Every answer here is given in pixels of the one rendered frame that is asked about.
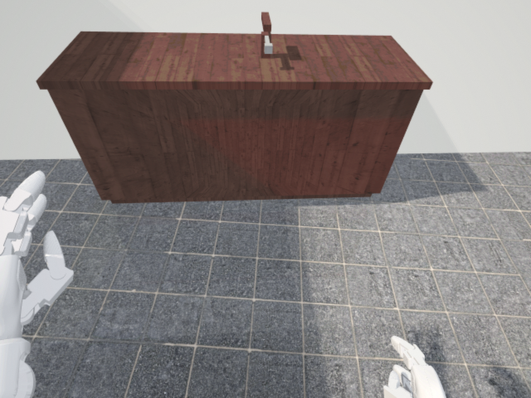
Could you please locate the counter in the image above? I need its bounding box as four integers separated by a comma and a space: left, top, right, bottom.
36, 12, 433, 204

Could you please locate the left robot hand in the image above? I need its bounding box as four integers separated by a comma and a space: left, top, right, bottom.
0, 171, 74, 340

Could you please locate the tap lever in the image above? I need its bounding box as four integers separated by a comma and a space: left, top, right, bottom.
264, 36, 273, 54

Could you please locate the left robot forearm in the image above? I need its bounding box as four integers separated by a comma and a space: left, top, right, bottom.
0, 337, 36, 398

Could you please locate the right robot hand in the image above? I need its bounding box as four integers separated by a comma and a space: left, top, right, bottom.
383, 336, 446, 398

